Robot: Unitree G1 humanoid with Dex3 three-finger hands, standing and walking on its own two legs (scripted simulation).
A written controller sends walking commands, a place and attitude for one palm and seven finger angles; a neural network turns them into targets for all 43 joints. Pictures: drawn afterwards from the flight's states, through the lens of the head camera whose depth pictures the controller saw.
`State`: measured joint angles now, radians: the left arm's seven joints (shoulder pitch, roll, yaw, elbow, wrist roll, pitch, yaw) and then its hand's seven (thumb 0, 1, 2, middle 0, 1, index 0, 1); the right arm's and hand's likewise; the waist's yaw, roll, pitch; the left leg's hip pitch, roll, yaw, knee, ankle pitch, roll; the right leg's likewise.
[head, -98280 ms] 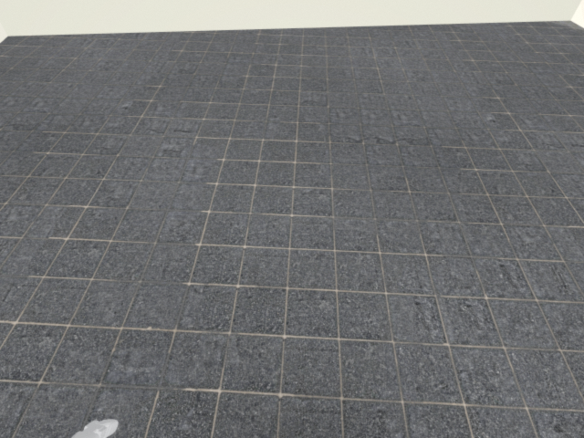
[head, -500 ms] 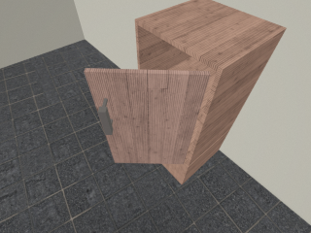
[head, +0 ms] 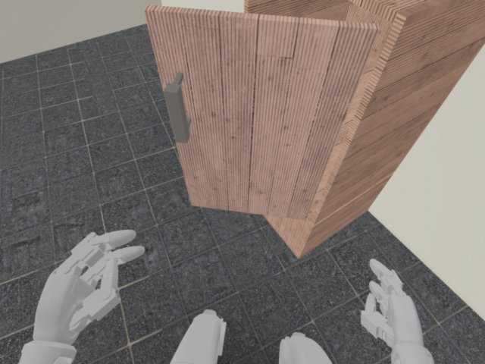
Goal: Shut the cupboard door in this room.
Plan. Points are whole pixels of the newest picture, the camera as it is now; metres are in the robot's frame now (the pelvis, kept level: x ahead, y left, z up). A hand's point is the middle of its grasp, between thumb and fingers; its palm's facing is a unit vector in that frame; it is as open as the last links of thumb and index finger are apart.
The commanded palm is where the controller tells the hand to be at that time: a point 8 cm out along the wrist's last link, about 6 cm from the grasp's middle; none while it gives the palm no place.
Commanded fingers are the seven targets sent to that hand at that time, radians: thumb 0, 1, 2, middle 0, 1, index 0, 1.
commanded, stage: raise the hand and make a fist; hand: left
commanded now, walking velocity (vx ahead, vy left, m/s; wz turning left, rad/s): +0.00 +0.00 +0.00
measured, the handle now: (181, 108) +0.55 +0.20 +0.08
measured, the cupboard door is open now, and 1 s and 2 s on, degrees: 48 48 48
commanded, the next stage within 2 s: bring the fist close to the handle in 1.38 s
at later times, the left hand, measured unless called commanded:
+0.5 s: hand (107, 267) +0.23 +0.22 +0.07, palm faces -0.01 -1.00 -0.02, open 3.4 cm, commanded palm +0.20 +0.27 +0.08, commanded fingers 0.00 0.90 0.90 -1.15 -1.34 -1.15 -1.34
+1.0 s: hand (102, 251) +0.24 +0.23 +0.09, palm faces -0.01 -1.00 -0.03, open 3.1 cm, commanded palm +0.22 +0.28 +0.09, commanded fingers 0.00 0.90 0.90 -1.30 -1.50 -1.30 -1.50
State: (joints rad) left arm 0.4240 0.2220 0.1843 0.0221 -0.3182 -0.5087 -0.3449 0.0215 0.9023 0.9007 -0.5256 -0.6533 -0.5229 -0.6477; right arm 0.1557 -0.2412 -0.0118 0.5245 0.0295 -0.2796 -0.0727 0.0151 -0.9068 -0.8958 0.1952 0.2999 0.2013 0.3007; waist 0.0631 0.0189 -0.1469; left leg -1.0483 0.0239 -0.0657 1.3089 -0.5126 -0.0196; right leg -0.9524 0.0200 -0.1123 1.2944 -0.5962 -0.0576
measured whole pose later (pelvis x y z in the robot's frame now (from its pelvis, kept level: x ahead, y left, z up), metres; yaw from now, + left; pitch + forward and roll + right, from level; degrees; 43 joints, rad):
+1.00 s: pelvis +0.02 +0.04 +0.03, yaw -1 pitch +14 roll -4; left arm 0.39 0.26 0.15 -0.06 -0.27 -0.35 -0.23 0.02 0.90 0.90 -1.29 -1.49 -1.29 -1.49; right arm 0.26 -0.23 0.04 0.47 0.02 -0.16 -0.05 0.02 -0.90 -0.90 0.20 0.30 0.21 0.30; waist 0.00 0.04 -0.15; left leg -0.95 0.01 -0.03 1.20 -0.49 0.04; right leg -0.83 0.01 -0.08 1.13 -0.54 0.00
